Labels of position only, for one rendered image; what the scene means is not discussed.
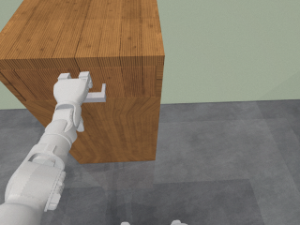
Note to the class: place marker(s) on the cabinet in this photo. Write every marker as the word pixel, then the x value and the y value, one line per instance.
pixel 92 34

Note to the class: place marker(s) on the robot left hand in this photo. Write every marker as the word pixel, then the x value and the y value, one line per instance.
pixel 74 90

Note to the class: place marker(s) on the left robot forearm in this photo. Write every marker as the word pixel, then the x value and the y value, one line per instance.
pixel 54 145

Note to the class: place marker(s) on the drawer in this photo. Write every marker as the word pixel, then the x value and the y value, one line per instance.
pixel 121 82

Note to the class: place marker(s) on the handle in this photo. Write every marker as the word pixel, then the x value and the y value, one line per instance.
pixel 96 96

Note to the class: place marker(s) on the robot left upper arm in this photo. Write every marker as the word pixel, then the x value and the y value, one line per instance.
pixel 36 189

